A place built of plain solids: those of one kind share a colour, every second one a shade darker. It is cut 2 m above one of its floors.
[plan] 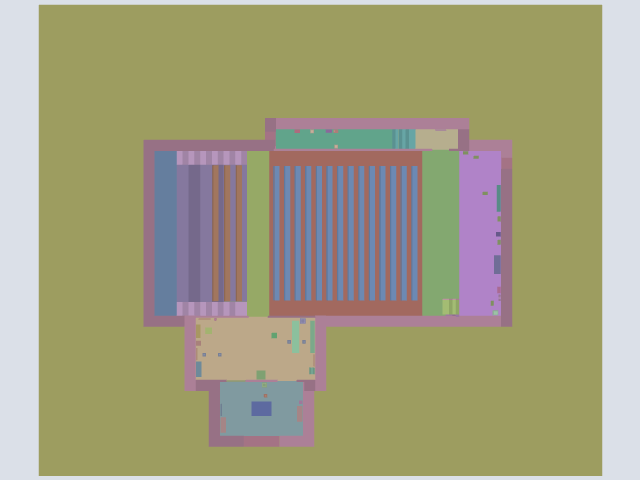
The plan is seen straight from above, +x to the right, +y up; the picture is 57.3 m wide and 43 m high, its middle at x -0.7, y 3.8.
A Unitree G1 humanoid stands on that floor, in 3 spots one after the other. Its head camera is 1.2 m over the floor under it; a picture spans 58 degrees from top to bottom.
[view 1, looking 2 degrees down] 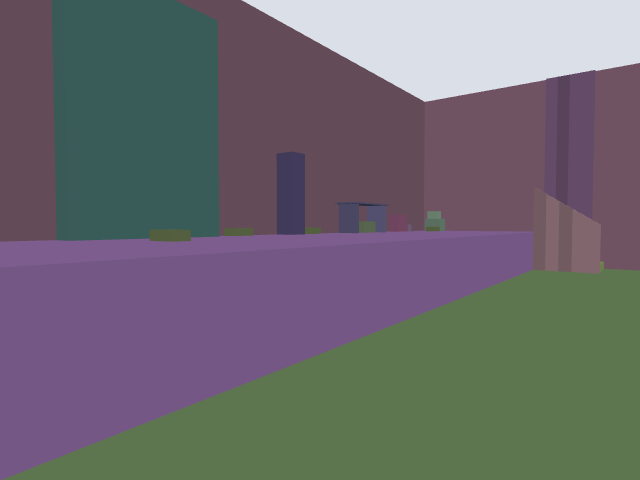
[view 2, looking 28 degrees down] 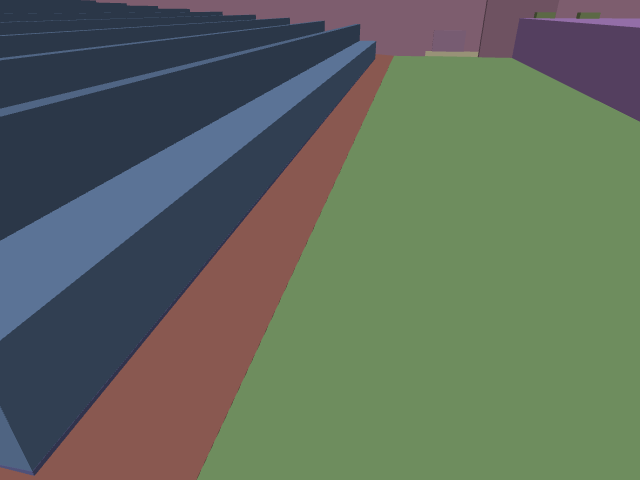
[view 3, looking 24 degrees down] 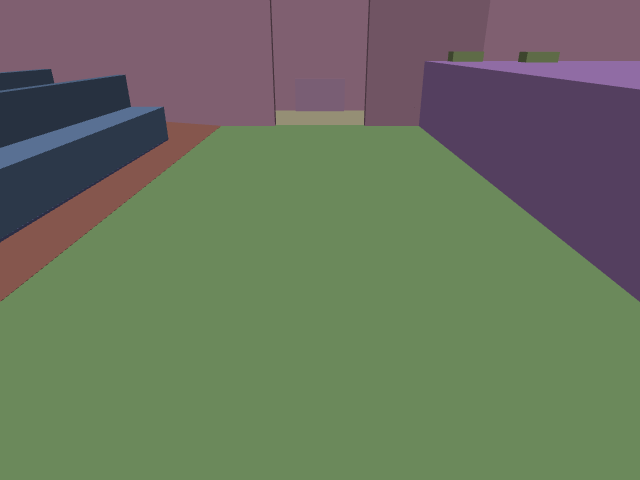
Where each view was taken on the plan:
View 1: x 9.37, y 11.15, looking -53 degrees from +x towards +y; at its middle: floor_screen_stage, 5.71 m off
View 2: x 8.96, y -2.23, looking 101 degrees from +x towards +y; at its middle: floor_aud_front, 2.56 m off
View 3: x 10.12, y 4.40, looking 90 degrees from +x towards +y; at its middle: floor_aud_front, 2.95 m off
